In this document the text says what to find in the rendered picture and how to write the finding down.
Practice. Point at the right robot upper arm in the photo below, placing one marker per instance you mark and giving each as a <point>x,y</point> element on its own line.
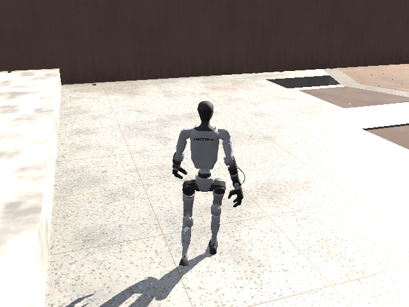
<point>227,146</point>

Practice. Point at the right robot foot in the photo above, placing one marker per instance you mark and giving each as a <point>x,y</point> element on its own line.
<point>213,249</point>

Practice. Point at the right robot forearm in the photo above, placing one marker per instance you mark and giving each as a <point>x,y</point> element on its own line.
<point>234,175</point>

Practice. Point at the left robot shin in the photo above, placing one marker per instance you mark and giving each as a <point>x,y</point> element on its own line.
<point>185,238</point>

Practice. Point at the robot right hand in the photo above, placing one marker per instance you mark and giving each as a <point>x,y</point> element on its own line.
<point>239,198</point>

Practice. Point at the left robot forearm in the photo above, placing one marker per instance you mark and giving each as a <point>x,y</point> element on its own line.
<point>176,164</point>

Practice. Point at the robot left hand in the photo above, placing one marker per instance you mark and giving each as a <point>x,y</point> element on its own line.
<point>181,170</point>

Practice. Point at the left robot upper arm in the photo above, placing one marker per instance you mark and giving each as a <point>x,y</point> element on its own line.
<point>181,144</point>

